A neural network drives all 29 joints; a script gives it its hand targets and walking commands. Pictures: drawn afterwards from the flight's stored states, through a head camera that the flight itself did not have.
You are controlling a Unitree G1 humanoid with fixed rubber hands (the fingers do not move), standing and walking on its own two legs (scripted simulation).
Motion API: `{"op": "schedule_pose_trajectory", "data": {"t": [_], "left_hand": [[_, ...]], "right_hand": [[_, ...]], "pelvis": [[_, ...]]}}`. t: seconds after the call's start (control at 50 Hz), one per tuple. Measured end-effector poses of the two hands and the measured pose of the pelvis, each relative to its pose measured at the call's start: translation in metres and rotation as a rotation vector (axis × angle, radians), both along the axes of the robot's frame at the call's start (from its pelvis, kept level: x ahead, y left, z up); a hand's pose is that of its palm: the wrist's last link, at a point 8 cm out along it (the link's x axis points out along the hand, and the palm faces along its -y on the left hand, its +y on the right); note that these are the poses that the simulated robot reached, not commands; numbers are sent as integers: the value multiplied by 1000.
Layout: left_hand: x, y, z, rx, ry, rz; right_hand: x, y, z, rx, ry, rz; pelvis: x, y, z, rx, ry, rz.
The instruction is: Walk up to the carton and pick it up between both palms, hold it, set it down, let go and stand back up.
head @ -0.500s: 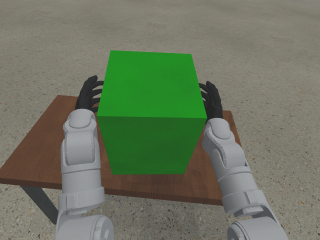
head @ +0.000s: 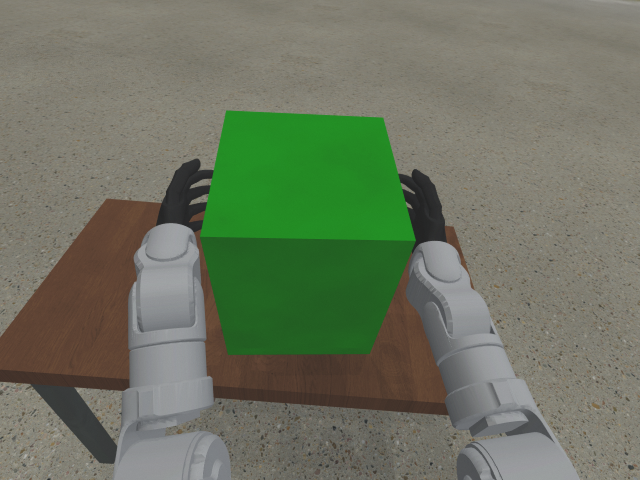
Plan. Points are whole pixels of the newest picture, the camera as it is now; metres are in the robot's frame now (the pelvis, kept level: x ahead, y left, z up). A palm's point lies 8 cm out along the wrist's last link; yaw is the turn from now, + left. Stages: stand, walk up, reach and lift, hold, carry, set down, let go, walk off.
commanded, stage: hold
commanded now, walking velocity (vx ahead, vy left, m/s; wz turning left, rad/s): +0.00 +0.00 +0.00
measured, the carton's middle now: (302, 240) +0.41 +0.01 +0.12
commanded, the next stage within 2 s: set down in 0.18 s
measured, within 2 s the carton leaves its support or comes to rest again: neither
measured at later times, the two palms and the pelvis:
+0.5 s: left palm (176, 216) +0.37 +0.15 +0.19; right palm (423, 224) +0.37 -0.14 +0.18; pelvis +0.01 -0.01 +0.00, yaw +2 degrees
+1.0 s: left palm (202, 243) +0.40 +0.14 +0.13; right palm (422, 247) +0.39 -0.15 +0.13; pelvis +0.02 +0.00 +0.00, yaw +1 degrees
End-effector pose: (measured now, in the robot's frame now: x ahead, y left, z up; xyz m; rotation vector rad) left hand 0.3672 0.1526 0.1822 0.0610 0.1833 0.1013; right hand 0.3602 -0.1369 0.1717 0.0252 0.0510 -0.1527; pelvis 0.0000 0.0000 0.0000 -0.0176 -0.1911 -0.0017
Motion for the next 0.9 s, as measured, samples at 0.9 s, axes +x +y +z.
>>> {"op": "schedule_pose_trajectory", "data": {"t": [0.9], "left_hand": [[29,-14,-46,29,-64,-29]], "right_hand": [[26,-15,-37,-44,-118,-15]], "pelvis": [[22,-6,2,-8,96,28]]}}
